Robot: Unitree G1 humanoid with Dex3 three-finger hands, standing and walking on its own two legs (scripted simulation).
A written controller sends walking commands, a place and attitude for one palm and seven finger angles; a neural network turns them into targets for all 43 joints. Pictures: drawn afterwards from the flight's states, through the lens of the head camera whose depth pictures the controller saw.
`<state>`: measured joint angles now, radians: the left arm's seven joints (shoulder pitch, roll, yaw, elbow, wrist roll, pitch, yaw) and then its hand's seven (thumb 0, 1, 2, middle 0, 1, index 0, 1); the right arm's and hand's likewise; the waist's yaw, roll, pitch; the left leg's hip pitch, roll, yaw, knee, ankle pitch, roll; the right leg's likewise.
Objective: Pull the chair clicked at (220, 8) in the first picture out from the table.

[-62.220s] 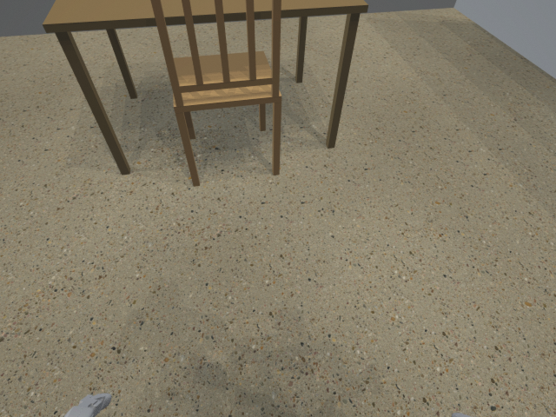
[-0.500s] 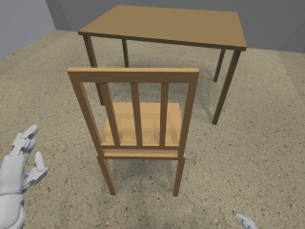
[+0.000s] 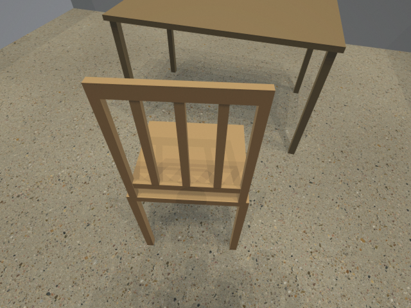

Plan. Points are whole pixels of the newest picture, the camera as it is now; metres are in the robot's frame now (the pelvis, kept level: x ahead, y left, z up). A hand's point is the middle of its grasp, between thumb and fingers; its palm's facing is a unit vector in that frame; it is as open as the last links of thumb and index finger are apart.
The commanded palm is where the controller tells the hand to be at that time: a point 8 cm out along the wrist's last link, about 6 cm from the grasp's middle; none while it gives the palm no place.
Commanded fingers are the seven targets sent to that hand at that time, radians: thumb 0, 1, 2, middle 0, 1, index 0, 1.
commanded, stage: let the arm hang, fingers relaxed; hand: left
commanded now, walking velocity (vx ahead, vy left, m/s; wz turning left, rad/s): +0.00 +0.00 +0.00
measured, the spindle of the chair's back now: (183, 149) +0.53 +0.10 -0.05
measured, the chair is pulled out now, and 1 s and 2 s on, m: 0.63 0.63 0.63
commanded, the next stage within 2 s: look to check the result in 0.52 s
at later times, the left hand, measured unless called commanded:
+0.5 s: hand out of the picture +0.00 +0.15 -0.17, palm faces +0.03 -0.98 -0.18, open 7.4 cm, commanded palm none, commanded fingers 0.00 0.90 0.90 -0.20 -0.30 -0.20 -0.30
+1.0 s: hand out of the picture +0.00 +0.13 -0.17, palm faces +0.03 -0.99 -0.16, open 7.4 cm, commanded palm none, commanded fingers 0.00 0.90 0.90 -0.20 -0.30 -0.20 -0.30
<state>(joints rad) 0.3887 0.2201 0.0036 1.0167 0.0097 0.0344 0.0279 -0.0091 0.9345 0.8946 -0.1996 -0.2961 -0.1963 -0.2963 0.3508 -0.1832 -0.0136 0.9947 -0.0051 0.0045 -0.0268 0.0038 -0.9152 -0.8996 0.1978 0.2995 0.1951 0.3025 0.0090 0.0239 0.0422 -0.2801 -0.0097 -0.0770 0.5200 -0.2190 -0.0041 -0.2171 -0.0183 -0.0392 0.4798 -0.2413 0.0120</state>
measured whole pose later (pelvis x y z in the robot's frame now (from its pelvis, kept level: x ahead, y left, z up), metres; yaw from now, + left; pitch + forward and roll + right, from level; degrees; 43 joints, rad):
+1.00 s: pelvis +0.01 -0.02 +0.00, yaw -1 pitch -1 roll +0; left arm 0.32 0.11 -0.01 1.07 0.01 0.01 0.04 0.00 0.91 0.90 -0.20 -0.30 -0.20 -0.30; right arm 0.34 -0.11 -0.01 1.08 -0.01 -0.01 -0.04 0.00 -0.91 -0.90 0.20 0.30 0.20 0.30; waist 0.00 0.01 0.05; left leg -0.26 0.02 -0.07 0.50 -0.22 -0.03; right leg -0.22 0.01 -0.04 0.49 -0.26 -0.02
